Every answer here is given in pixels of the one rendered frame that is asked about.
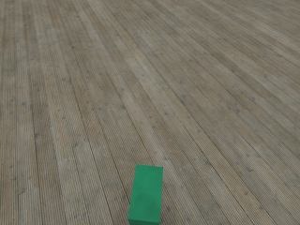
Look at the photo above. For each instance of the carton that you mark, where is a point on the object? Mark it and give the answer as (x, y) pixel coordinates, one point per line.
(145, 202)

